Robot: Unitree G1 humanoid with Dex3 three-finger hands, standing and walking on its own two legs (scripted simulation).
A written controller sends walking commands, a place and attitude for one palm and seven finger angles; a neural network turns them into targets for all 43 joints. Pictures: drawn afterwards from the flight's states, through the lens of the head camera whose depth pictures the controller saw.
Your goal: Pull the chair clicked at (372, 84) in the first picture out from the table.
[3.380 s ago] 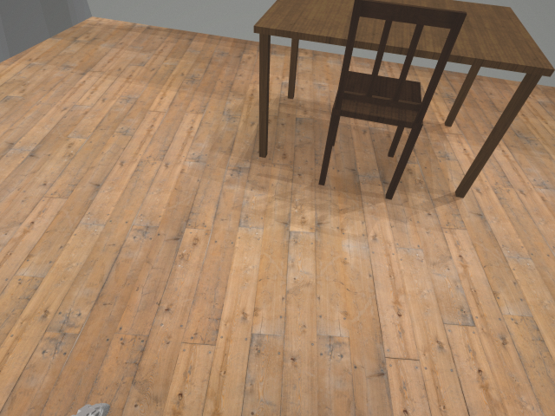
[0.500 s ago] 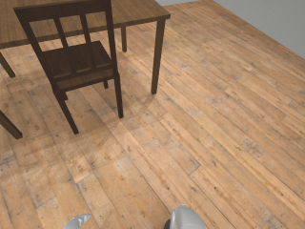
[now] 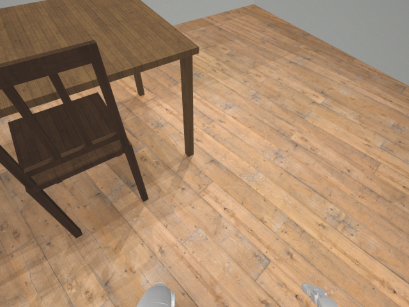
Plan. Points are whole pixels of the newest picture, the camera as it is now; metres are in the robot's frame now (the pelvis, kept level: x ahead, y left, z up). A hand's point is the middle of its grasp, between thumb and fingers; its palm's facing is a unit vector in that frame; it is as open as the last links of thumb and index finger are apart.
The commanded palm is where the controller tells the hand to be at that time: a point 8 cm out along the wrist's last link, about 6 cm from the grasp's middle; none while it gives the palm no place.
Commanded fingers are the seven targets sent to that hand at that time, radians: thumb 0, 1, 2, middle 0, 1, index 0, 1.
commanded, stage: walk to a spot facing it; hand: left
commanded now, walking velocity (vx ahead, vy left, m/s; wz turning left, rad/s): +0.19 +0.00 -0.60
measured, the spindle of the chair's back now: (35, 127) +0.55 +0.57 -0.07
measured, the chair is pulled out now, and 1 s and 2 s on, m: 0.00 0.00 0.00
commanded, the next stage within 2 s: turn to face it in 0.22 s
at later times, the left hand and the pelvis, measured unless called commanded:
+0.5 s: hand (148, 239) +0.29 +0.17 -0.16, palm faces -0.24 -0.94 -0.24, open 7.4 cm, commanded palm none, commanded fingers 0.00 0.90 0.90 -0.20 -0.30 -0.20 -0.30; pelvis +0.13 +0.01 -0.01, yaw -13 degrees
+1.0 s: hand (108, 277) +0.19 +0.25 -0.18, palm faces +0.09 -0.97 -0.22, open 7.4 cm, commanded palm none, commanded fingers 0.00 0.90 0.90 -0.20 -0.30 -0.20 -0.30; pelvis +0.12 +0.04 +0.00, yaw +2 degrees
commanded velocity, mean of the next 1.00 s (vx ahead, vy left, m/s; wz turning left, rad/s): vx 0.00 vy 0.00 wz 0.25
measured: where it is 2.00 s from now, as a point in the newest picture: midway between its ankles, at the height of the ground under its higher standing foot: outside the picture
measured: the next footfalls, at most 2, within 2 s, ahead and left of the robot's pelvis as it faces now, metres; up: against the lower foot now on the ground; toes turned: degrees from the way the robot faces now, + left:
left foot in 0.08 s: +0.17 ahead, +0.14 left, +0.00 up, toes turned +6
right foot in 0.50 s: +0.17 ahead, -0.13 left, +0.00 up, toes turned -21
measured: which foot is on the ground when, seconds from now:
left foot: up 0.00-0.06, down 0.08-0.50, up 0.52-0.80, down 0.82-1.00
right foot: down 0.00-0.08, up 0.10-0.48, down 0.50-0.82, up 0.84-1.00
